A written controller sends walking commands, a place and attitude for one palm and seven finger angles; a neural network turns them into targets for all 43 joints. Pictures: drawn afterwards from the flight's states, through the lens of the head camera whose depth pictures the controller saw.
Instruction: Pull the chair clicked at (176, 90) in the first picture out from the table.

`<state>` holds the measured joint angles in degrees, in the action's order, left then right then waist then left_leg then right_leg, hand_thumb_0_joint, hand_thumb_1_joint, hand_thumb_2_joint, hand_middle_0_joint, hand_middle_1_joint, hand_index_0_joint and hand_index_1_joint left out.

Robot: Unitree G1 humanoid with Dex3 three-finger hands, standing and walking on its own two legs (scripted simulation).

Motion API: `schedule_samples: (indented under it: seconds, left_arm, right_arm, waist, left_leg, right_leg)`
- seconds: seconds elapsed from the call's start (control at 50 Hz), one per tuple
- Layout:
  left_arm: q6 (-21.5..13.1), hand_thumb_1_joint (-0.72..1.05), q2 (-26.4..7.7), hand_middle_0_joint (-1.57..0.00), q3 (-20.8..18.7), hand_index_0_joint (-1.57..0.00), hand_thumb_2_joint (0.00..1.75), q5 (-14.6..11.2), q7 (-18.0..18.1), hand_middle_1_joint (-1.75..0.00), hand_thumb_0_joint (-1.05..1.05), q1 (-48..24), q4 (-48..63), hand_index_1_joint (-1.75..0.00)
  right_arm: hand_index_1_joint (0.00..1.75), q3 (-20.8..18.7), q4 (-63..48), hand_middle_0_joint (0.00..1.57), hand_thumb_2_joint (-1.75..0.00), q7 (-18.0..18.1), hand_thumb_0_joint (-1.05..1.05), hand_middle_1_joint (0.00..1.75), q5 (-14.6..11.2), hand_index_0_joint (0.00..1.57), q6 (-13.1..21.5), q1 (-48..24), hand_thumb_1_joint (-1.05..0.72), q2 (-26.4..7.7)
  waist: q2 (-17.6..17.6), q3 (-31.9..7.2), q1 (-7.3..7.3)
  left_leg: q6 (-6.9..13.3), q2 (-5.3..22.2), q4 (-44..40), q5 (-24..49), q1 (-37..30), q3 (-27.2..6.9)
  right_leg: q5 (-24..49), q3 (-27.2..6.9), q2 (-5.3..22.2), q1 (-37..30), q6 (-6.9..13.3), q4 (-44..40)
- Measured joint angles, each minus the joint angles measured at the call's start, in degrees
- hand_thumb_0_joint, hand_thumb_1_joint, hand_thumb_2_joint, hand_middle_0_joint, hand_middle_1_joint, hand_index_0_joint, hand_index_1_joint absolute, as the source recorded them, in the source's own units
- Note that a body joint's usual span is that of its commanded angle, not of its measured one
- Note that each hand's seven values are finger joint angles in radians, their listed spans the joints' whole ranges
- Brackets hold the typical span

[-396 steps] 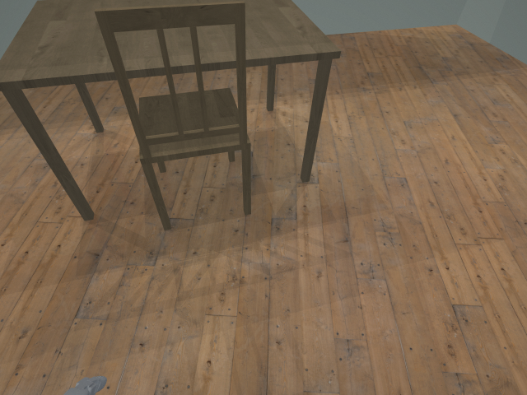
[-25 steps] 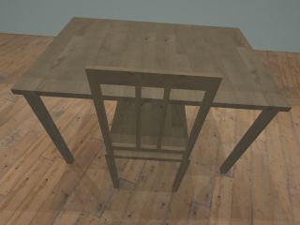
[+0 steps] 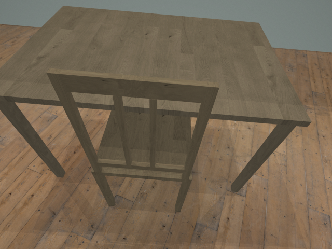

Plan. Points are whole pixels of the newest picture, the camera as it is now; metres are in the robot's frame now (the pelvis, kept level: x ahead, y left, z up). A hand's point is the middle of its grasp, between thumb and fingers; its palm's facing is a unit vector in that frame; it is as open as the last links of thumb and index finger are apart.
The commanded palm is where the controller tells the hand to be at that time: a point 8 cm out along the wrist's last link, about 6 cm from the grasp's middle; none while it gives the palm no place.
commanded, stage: come to a stop and stand still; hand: left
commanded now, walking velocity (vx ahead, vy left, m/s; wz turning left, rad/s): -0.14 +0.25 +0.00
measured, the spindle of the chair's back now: (124, 135) +0.44 +0.16 -0.05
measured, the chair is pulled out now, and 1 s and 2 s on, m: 0.00 0.00 0.00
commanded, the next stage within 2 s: look again from close up in 0.84 s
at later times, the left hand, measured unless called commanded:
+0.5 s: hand out of the picture +0.01 +0.18 -0.16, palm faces +0.04 -0.97 -0.25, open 7.3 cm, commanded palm none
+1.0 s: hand out of the picture +0.00 +0.17 -0.16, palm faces +0.00 -0.97 -0.25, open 7.4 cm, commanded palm none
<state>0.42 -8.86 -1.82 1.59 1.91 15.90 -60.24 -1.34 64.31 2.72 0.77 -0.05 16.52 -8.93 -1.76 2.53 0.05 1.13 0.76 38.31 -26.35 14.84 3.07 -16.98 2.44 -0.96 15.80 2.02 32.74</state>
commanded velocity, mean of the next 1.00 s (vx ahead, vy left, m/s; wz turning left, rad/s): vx -0.04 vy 0.03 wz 0.00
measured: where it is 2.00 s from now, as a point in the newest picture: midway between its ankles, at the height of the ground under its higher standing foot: outside the picture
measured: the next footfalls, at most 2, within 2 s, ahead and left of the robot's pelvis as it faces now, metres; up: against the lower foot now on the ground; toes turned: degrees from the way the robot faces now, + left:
left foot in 0.02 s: +0.02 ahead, +0.10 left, +0.00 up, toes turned +2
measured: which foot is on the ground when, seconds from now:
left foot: up 0.00-0.00, down 0.02-1.00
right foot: down 0.00-1.00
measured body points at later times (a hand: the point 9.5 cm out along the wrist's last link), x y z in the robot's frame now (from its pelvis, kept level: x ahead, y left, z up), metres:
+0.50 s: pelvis -0.01 -0.01 +0.01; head +0.00 -0.02 +0.46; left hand +0.01 +0.23 -0.14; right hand +0.05 -0.24 -0.15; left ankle -0.02 +0.10 -0.73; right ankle +0.00 -0.10 -0.73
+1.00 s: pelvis -0.01 -0.01 +0.01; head +0.01 -0.03 +0.46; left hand +0.00 +0.23 -0.14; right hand +0.00 -0.23 -0.16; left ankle -0.02 +0.10 -0.73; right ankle +0.00 -0.10 -0.73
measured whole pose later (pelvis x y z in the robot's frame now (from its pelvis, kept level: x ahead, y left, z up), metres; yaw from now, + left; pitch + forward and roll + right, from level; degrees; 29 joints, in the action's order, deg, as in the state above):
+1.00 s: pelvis -0.01 -0.01 +0.01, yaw +1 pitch +1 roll +1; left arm -0.8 -9.9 1.1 1.0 2.4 17.4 -59.4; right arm -1.3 61.3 0.4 0.9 -0.2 15.9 -9.3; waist 1.4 1.0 -1.1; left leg 0.9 -1.2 28.2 -15.1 13.8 1.7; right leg -14.7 3.1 -0.1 16.2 2.3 30.0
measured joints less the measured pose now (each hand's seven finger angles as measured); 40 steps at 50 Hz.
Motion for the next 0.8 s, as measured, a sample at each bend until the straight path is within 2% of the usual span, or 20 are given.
schedule_samples:
  seconds: [0.04,0.12,0.3,0.5,0.78,0.8]
  left_arm:
    - [-0.28,0.93,0.12,-0.20,0.52,-0.20,0.90,-0.67,0.10,-0.30,0.01,0.37,-1.13,-0.30]
    - [-0.25,0.94,0.32,-0.20,1.50,-0.20,0.90,-0.72,0.27,-0.30,0.01,1.07,-3.22,-0.30]
    - [-0.79,0.92,-0.30,-0.21,1.59,-0.20,0.90,-0.42,0.52,-0.30,0.01,-0.08,-0.97,-0.30]
    - [-0.06,0.91,-2.36,-0.20,1.47,-0.20,0.90,-0.45,0.24,-0.30,0.00,-1.11,0.44,-0.30]
    - [-0.87,0.91,-0.51,-0.20,2.37,-0.20,0.90,-0.77,-0.37,-0.30,0.00,0.58,-1.59,-0.30]
    - [-1.00,0.91,-0.72,-0.21,2.99,-0.20,0.90,-0.90,-0.44,-0.30,0.00,0.84,-1.42,-0.30]
  right_arm:
    - [0.30,0.38,-0.26,0.20,-0.90,0.32,0.01,0.30,-0.15,0.20,1.21,-1.31,-0.91,0.00]
    - [0.30,1.30,-0.95,0.20,-0.90,0.35,0.01,0.30,-0.67,0.20,1.94,-2.96,-0.91,1.15]
    - [0.30,0.47,-4.93,0.20,-0.90,-0.36,0.01,0.30,-0.93,0.20,-0.39,-7.27,-0.92,-0.21]
    - [0.30,0.69,-4.46,0.20,-0.90,-1.47,0.00,0.30,-0.66,0.20,-0.93,-5.59,-0.92,-0.74]
    - [0.30,2.24,0.01,0.20,-0.90,-1.67,0.01,0.30,-0.61,0.20,-0.04,1.45,-0.91,0.31]
    - [0.30,2.07,-0.46,0.20,-0.90,-1.91,0.01,0.30,-0.13,0.20,-0.29,1.69,-0.91,0.51]
  waist:
    - [-0.51,0.17,0.39]
    - [-1.58,-1.49,1.05]
    - [1.66,0.23,1.81]
    - [1.49,-0.26,1.35]
    - [0.95,-1.45,0.25]
    - [0.77,-1.31,-0.22]
  left_leg:
    - [0.23,-0.33,-5.89,8.50,-2.37,-0.34]
    - [-0.27,-0.59,-10.15,8.22,-5.67,0.05]
    - [-0.70,-1.37,-11.88,10.12,-5.00,-0.83]
    - [-0.45,-1.84,-14.82,13.07,-5.52,-0.82]
    - [-0.42,-1.70,-17.63,14.89,-6.11,-0.79]
    - [-0.33,-1.94,-17.33,14.86,-5.70,-0.83]
  right_leg:
    - [-0.62,-0.21,-0.64,-1.07,0.00,0.22]
    - [0.36,-0.84,-0.61,-3.97,-0.01,-3.69]
    - [1.29,0.05,0.21,-3.07,0.42,-4.05]
    - [3.66,0.05,0.62,-3.19,0.25,-6.02]
    - [5.76,0.00,0.37,-3.94,0.26,-9.25]
    - [5.43,0.05,0.64,-3.28,0.37,-8.33]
